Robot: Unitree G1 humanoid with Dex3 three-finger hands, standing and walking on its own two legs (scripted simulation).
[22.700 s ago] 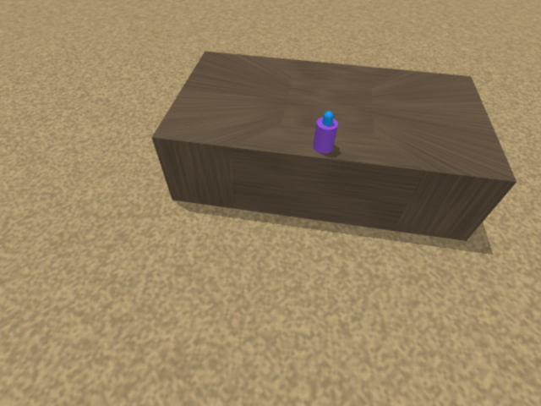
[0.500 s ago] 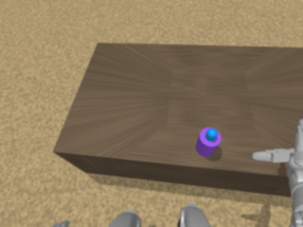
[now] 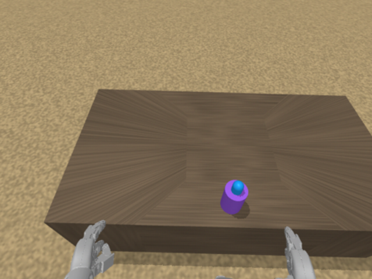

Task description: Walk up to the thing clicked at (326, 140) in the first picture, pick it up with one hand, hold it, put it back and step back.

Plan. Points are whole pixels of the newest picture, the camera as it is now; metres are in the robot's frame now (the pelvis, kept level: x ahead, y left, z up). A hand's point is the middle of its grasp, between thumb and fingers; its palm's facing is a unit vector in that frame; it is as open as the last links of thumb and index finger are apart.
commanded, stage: home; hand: right
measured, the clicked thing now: (234, 194) +0.43 -0.18 -0.27
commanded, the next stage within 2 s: stand in 2.00 s
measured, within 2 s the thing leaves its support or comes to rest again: neither
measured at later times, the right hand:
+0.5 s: hand out of the picture +0.14 -0.19 -0.10, palm faces -0.05 +0.94 -0.34, open 17.3 cm
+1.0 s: hand out of the picture +0.05 -0.26 -0.12, palm faces -0.02 +0.93 -0.37, open 17.3 cm
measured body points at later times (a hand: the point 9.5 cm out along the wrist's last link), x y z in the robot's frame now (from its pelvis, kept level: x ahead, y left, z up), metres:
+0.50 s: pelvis +0.00 +0.02 +0.01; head +0.01 +0.02 +0.46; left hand +0.12 +0.28 -0.10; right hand +0.14 -0.24 -0.08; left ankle -0.03 +0.13 -0.71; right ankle +0.03 -0.12 -0.71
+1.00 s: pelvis +0.00 -0.02 +0.03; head -0.01 -0.01 +0.48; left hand +0.07 +0.26 -0.10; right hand +0.05 -0.31 -0.10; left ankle -0.03 +0.13 -0.71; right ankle +0.03 -0.12 -0.71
